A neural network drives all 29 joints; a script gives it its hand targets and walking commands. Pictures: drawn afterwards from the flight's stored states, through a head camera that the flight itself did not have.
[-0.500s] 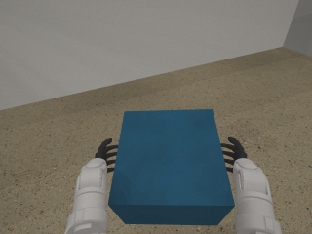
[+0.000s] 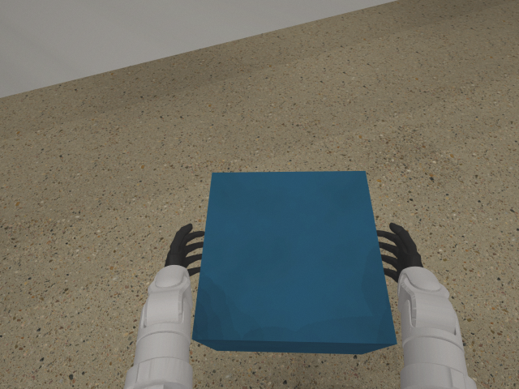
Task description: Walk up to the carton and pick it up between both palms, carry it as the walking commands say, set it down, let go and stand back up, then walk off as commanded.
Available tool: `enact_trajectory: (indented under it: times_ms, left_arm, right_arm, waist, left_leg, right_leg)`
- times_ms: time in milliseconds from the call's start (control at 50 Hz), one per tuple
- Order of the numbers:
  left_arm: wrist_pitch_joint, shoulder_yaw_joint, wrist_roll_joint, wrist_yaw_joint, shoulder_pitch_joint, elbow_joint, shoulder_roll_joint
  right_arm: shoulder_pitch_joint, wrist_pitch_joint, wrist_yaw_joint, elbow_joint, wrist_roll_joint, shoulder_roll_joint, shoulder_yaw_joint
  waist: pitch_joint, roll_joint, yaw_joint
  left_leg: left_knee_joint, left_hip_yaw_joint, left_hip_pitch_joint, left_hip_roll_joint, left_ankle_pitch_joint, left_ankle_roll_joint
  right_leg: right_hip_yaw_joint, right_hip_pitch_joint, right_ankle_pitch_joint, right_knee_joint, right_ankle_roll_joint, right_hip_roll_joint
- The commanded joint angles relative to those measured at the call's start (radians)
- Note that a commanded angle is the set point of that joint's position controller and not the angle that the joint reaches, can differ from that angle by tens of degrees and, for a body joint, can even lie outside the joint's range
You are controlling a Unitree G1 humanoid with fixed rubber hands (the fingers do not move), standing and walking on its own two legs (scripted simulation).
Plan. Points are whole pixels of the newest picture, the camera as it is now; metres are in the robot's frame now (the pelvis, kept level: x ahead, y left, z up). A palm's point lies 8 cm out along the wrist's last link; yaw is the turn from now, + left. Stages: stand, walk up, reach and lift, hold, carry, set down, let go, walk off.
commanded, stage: set down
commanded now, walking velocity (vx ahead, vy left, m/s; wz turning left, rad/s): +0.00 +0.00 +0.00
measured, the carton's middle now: (287, 264) +0.35 -0.05 -0.11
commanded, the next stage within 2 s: none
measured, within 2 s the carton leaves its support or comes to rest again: neither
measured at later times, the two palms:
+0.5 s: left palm (194, 278) +0.34 +0.13 -0.11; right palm (393, 280) +0.30 -0.24 -0.11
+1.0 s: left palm (205, 279) +0.38 +0.12 -0.20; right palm (378, 281) +0.33 -0.25 -0.20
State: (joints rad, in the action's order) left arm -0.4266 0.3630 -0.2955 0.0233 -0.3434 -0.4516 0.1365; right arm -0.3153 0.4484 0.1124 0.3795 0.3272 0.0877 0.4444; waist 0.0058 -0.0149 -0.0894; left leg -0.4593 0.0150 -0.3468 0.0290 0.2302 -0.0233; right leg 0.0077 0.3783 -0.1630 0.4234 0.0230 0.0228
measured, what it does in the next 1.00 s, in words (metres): lowers itself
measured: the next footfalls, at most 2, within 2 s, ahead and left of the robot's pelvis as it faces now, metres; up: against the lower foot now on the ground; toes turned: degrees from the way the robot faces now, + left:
none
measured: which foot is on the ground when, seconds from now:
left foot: down 0.00-1.00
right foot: down 0.00-1.00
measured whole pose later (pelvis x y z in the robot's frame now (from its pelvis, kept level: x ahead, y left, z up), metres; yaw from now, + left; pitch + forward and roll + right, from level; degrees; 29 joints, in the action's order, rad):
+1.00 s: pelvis -0.07 -0.01 -0.13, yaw +1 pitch +42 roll +0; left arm -0.37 0.47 -0.27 0.09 -0.76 -0.51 0.03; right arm -0.71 0.39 0.14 0.42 0.26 0.02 0.55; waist -0.20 -0.05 -0.08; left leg -1.13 0.02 -1.52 0.03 0.35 0.00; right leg 0.00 1.55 -0.28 1.09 0.01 0.01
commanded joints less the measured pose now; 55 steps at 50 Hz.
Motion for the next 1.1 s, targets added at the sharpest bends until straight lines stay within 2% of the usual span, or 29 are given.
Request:
enact_trajectory:
  times_ms: [0, 160, 280, 480, 660, 840, 1080]
  left_arm:
    - [0.059, -0.480, 0.162, 0.236, -0.429, -0.044, 0.765]
    - [0.119, -0.463, 0.139, 0.248, -0.464, -0.069, 0.743]
    - [0.132, -0.462, 0.127, 0.281, -0.538, -0.082, 0.745]
    - [0.090, -0.436, 0.119, 0.350, -0.709, -0.110, 0.770]
    - [0.066, -0.417, 0.136, 0.389, -0.812, -0.133, 0.776]
    - [0.068, -0.437, 0.170, 0.379, -0.877, -0.134, 0.780]
    - [0.072, -0.481, 0.215, 0.325, -0.959, -0.123, 0.782]
  right_arm:
    - [-0.401, -0.044, 0.244, 0.070, -0.158, 0.687, -0.477]
    - [-0.444, -0.109, 0.244, 0.082, -0.162, 0.695, -0.481]
    - [-0.539, -0.131, 0.247, 0.062, -0.176, 0.711, -0.497]
    - [-0.708, -0.089, 0.278, 0.083, -0.176, 0.773, -0.495]
    - [-0.802, -0.059, 0.298, 0.096, -0.183, 0.794, -0.484]
    - [-0.868, -0.059, 0.311, 0.109, -0.216, 0.778, -0.486]
    - [-0.947, -0.069, 0.319, 0.149, -0.261, 0.724, -0.483]
  waist:
    - [-0.411, -0.013, -0.014]
    - [-0.522, 0.008, -0.009]
    - [-0.624, 0.005, -0.008]
    - [-0.743, -0.005, -0.005]
    - [-0.840, -0.007, -0.014]
    - [-0.966, -0.020, -0.019]
    - [-1.103, -0.056, -0.035]
  left_leg:
    - [0.002, 0.077, 0.058, 0.051, -0.370, 0.036]
    - [-0.065, 0.060, -0.121, 0.074, -0.319, 0.024]
    - [-0.140, 0.046, -0.272, 0.087, -0.219, 0.014]
    - [-0.266, 0.017, -0.497, 0.099, -0.035, -0.001]
    - [-0.381, -0.003, -0.683, 0.108, 0.007, -0.004]
    - [-0.507, -0.011, -0.805, 0.117, -0.026, 0.002]
    - [-0.665, -0.012, -0.906, 0.121, -0.062, 0.025]
  right_leg:
    - [0.014, -0.141, 0.350, 0.063, -0.038, -0.106]
    - [0.014, -0.051, 0.390, 0.142, -0.035, -0.102]
    - [0.016, 0.038, 0.320, 0.214, -0.038, -0.103]
    - [0.012, 0.202, 0.124, 0.329, -0.036, -0.102]
    - [0.006, 0.323, 0.084, 0.430, -0.028, -0.112]
    - [-0.010, 0.462, 0.109, 0.551, -0.023, -0.124]
    - [-0.033, 0.682, 0.128, 0.716, -0.021, -0.136]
